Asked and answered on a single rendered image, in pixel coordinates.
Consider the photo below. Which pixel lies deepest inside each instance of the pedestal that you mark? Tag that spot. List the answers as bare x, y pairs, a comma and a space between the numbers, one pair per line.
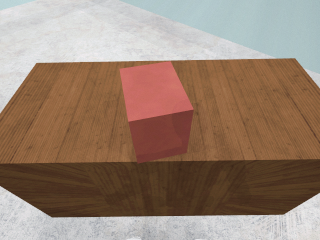
254, 145

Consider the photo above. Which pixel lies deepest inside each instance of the carton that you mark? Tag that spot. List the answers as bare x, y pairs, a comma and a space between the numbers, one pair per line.
158, 109

